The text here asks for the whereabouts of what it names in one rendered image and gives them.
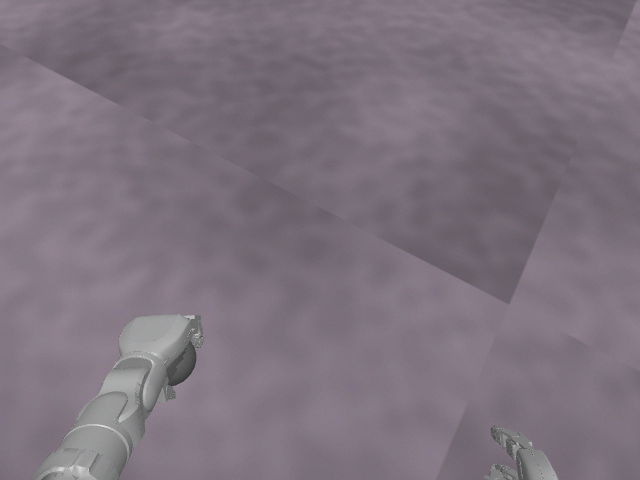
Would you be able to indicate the right robot hand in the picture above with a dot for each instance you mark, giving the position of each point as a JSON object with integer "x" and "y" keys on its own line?
{"x": 531, "y": 464}

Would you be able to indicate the ball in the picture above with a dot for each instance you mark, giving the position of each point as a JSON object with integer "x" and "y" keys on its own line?
{"x": 183, "y": 366}

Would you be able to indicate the left robot hand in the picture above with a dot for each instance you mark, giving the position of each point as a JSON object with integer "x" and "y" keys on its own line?
{"x": 165, "y": 336}

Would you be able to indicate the left robot arm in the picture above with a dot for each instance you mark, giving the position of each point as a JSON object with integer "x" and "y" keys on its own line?
{"x": 108, "y": 427}

